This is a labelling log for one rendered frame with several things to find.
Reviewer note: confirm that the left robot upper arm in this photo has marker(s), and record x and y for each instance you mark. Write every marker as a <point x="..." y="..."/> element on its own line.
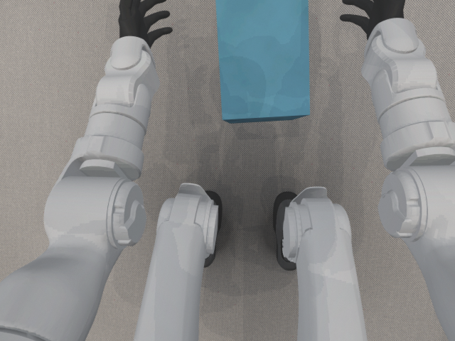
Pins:
<point x="89" y="221"/>

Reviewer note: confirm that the right robot upper arm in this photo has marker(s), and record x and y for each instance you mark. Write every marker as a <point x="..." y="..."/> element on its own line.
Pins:
<point x="417" y="204"/>

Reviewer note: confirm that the robot left hand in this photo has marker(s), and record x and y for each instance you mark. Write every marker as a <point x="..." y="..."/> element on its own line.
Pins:
<point x="133" y="23"/>

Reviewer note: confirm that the carton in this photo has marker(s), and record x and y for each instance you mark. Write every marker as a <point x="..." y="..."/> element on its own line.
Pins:
<point x="263" y="48"/>

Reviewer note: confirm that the robot left foot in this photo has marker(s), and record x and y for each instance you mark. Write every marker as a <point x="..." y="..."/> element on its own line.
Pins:
<point x="217" y="201"/>

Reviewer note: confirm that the robot right hand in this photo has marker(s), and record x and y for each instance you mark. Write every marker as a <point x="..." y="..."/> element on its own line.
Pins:
<point x="378" y="11"/>

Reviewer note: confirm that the robot left shin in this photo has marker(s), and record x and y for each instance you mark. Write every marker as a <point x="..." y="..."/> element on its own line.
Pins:
<point x="186" y="188"/>

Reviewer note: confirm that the left robot forearm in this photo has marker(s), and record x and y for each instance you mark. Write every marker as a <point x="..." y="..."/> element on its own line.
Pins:
<point x="113" y="140"/>

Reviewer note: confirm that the right robot forearm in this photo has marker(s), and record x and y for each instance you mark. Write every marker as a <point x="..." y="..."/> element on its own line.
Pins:
<point x="410" y="107"/>

